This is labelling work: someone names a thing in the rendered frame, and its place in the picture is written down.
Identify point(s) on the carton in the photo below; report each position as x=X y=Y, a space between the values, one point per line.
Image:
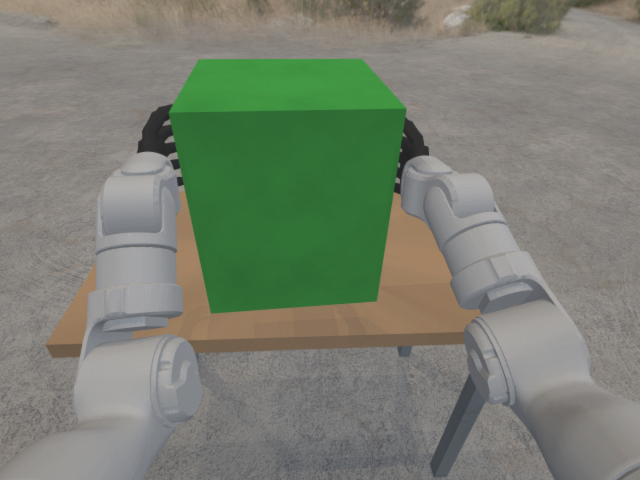
x=289 y=169

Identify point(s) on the left robot forearm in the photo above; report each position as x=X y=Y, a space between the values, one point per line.
x=136 y=245

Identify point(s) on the robot left hand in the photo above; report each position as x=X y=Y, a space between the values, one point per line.
x=154 y=136

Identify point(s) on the robot right hand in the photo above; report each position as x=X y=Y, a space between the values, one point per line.
x=412 y=146

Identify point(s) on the robot left upper arm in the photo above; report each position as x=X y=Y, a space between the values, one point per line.
x=130 y=396

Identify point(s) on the right robot forearm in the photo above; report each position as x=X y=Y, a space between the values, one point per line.
x=489 y=271

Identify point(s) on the robot right upper arm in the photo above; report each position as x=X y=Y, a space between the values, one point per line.
x=529 y=357

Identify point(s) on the table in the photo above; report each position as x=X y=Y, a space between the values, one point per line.
x=416 y=306

